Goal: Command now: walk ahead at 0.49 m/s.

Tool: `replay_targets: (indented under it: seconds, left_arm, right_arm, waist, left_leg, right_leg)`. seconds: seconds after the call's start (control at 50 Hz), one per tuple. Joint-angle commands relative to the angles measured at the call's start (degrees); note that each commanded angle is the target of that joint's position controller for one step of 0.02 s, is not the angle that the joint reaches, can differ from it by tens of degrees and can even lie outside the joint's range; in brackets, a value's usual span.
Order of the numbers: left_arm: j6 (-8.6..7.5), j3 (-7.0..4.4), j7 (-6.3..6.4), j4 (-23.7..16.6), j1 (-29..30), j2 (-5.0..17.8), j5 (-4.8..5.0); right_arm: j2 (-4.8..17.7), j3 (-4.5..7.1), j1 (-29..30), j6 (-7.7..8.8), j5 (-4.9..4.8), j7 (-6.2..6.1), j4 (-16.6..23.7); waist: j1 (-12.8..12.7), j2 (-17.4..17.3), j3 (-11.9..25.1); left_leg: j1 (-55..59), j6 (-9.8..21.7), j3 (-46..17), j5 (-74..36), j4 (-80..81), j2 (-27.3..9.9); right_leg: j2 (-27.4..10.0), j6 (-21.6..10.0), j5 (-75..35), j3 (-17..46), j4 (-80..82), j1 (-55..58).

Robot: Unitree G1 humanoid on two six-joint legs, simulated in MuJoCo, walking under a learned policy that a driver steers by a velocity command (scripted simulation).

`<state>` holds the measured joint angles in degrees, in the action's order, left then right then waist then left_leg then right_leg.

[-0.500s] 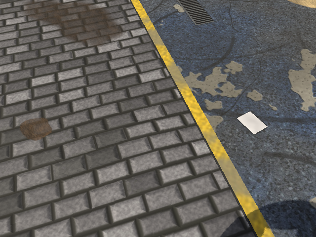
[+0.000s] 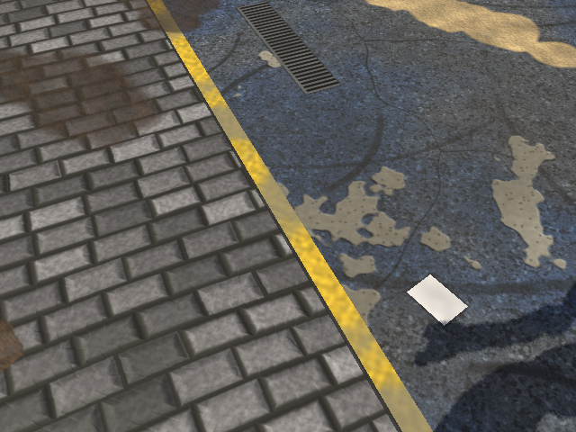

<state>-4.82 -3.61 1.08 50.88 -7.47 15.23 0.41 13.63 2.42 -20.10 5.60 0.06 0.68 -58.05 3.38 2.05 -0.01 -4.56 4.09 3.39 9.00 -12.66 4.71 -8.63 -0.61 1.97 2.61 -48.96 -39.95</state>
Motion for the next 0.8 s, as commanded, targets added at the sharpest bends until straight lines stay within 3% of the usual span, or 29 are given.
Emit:
replay_targets:
  seconds: [0.02,0.08,0.14,0.18,0.2,0.22,0.24,0.26,0.28,0.3,0.32,0.34,0.36,0.4,0.46,0.56,0.66,0.72,0.74,0.76,0.78,0.8]
  left_arm:
    - [-0.72,0.00,-0.65,-3.4,4.0,1.6,0.10]
    - [-0.96,0.47,-1.64,-5.2,9.2,1.5,0.61]
    - [-1.44,0.47,-2.75,-7.1,11.8,2.5,0.86]
    - [-1.76,-0.14,-3.13,-7.0,8.9,4.3,0.96]
    - [-1.89,-1.01,-3.09,-5.8,3.9,5.9,0.89]
    - [-1.89,-2.57,-2.72,-2.7,-6.0,8.8,0.78]
    - [-1.68,-3.83,-2.15,-0.6,-17.1,13.6,0.00]
    - [-1.40,-4.30,-2.68,0.9,-19.6,16.3,-0.11]
    - [-1.53,-2.57,-2.77,0.2,-18.1,10.1,0.16]
    - [-1.66,-1.79,-2.54,-0.9,-12.9,7.8,0.16]
    - [-1.66,-1.31,-2.55,-1.9,-8.1,6.7,-0.12]
    - [-1.69,-0.96,-2.69,-2.3,-5.6,5.4,-0.49]
    - [-1.82,-0.58,-2.80,-2.1,-4.7,4.2,-1.01]
    - [-2.09,-0.65,-2.86,-1.1,-5.6,4.3,-0.74]
    - [-2.08,-1.26,-1.95,0.3,-8.1,6.5,-0.60]
    - [-1.32,-1.23,-0.86,1.9,-11.8,7.1,-0.03]
    - [-0.27,-1.63,-0.54,4.6,-16.5,7.7,0.59]
    - [0.62,-2.19,-0.16,4.9,-15.4,8.7,0.75]
    - [0.90,-2.33,-0.10,4.6,-14.2,9.2,0.71]
    - [1.28,-2.09,-0.11,4.3,-13.1,8.6,0.60]
    - [1.42,-1.26,-0.06,3.5,-13.4,6.9,-0.01]
    - [0.43,0.69,-0.69,2.7,-20.3,0.4,-0.38]
  right_arm:
    - [9.3,1.64,1.1,0.59,-0.59,-1.00,3.3]
    - [9.7,1.78,-2.6,-0.04,-1.03,-1.11,1.9]
    - [10.1,2.20,-4.3,-1.07,-1.18,-1.28,1.0]
    - [11.0,2.59,-3.3,-1.67,-1.19,-1.38,1.2]
    - [11.2,2.61,-1.8,-1.99,-1.13,-1.37,1.6]
    - [9.7,2.04,-1.4,-2.24,-0.77,-1.34,2.1]
    - [7.4,0.91,-2.2,-2.09,0.45,-1.37,3.8]
    - [-0.3,-1.15,-9.2,-0.69,-0.12,-0.65,3.7]
    - [6.7,0.34,-5.0,0.67,-1.66,-0.51,3.4]
    - [9.4,1.11,0.6,1.54,-2.85,-0.35,5.2]
    - [9.0,1.11,3.2,1.73,-2.58,-0.72,5.6]
    - [8.5,1.49,4.5,1.45,-1.65,-0.98,5.7]
    - [7.5,1.63,3.5,0.73,-1.36,-0.95,5.6]
    - [5.2,1.48,2.3,-0.62,-1.25,-1.01,5.3]
    - [5.1,1.63,7.3,-1.36,-0.54,-1.21,7.2]
    - [3.6,1.10,17.4,-0.75,-0.56,-0.48,10.1]
    - [4.1,0.71,24.7,-0.22,-1.20,0.87,12.8]
    - [5.9,1.28,23.2,0.31,-1.31,1.67,13.2]
    - [7.2,1.92,19.8,0.42,-1.27,1.67,12.4]
    - [9.0,3.13,12.1,0.39,-1.13,1.45,10.1]
    - [12.3,4.51,1.6,0.30,-0.72,0.98,7.1]
    - [18.1,5.96,-5.8,-0.07,0.17,0.69,5.6]
  waist:
    - [-0.8,-4.3,-4.0]
    - [1.1,-4.3,-5.0]
    - [0.9,-4.7,-5.3]
    - [-1.4,-6.2,-3.3]
    - [-4.6,-6.8,-0.2]
    - [-8.9,-6.0,6.1]
    - [-11.9,1.0,15.5]
    - [-7.6,16.6,22.0]
    - [-9.6,9.5,18.8]
    - [-8.8,6.8,10.9]
    - [-7.0,1.7,6.9]
    - [-5.5,0.4,3.8]
    - [-3.7,1.5,3.1]
    - [-2.4,1.8,2.0]
    - [-2.8,0.5,-0.8]
    - [-5.5,1.1,-3.1]
    - [-7.4,1.3,-5.2]
    - [-5.1,2.3,-3.7]
    - [-2.9,3.2,-1.4]
    - [1.0,2.8,3.0]
    - [4.8,0.1,10.5]
    - [3.0,-13.1,19.1]
  left_leg:
    - [-4.9,7.9,-8.1,-5.9,7.9,-14.9]
    - [-0.1,7.7,-7.6,-6.1,6.2,-16.3]
    - [6.6,7.0,-8.4,-9.1,2.5,-19.2]
    - [8.8,5.9,-8.5,-17.8,-1.8,-20.0]
    - [8.5,4.8,-7.0,-27.8,-7.9,-18.7]
    - [4.7,3.2,-4.5,-32.5,-19.4,-15.4]
    - [-7.7,1.1,-1.5,-17.1,-38.6,-11.5]
    - [-30.1,-2.1,-3.7,21.4,-56.3,-0.8]
    - [-36.4,-0.9,-10.9,23.7,-62.6,-3.7]
    - [-39.6,0.1,-9.7,18.3,-63.0,-6.6]
    - [-37.3,-0.1,-8.1,12.9,-60.6,-9.6]
    - [-35.1,-0.5,-7.7,9.7,-57.2,-11.3]
    - [-31.6,-0.7,-8.0,7.6,-55.1,-12.8]
    - [-29.7,-1.4,-7.3,6.2,-51.9,-13.4]
    - [-34.6,-3.2,-6.7,0.0,-44.3,-13.9]
    - [-33.3,-3.8,-4.1,-14.0,-26.6,-11.6]
    - [-34.4,-2.3,-4.0,-12.7,-18.8,-10.0]
    - [-30.4,-0.2,-3.3,-6.6,-16.7,-8.7]
    - [-24.7,0.7,-1.8,-4.9,-16.3,-7.0]
    - [-14.2,2.1,0.0,-5.3,-15.4,-5.0]
    - [2.5,4.6,-4.6,-6.3,-17.6,-9.0]
    - [25.5,13.9,-30.2,2.3,-14.7,-23.8]
  right_leg:
    - [1.3,0.6,-8.3,-1.7,10.0,2.5]
    - [2.7,0.6,-8.1,-2.4,15.5,2.6]
    - [3.4,-1.1,-2.8,-2.0,19.0,1.7]
    - [5.0,-2.7,1.7,-3.1,20.5,7.1]
    - [6.9,-4.0,2.4,-4.8,21.7,14.6]
    - [7.7,-5.9,1.6,-5.3,21.5,28.3]
    - [-3.7,-10.1,1.0,8.0,19.8,46.7]
    - [-14.7,-18.7,13.2,35.7,27.8,63.9]
    - [-13.1,-16.4,18.0,37.1,31.4,61.8]
    - [-11.4,-13.9,14.1,28.1,32.1,54.4]
    - [-9.3,-12.8,7.0,21.5,33.6,46.2]
    - [-7.4,-12.5,2.4,16.8,35.4,39.7]
    - [-5.8,-12.0,0.5,13.6,37.1,35.8]
    - [-4.6,-12.6,-2.2,10.0,39.7,32.4]
    - [-4.5,-13.3,-5.6,6.6,42.1,31.9]
    - [-1.6,-10.9,-4.4,0.6,43.3,32.6]
    - [-5.0,-10.4,-4.1,0.6,40.7,40.9]
    - [-7.0,-8.9,-11.9,1.0,36.0,45.3]
    - [-6.4,-8.2,-20.7,0.2,32.0,45.4]
    - [-3.9,-6.9,-28.2,-1.8,23.0,43.6]
    - [-0.7,-5.0,-22.1,-4.1,8.9,34.9]
    - [8.6,-0.6,2.2,-6.0,-14.5,11.1]
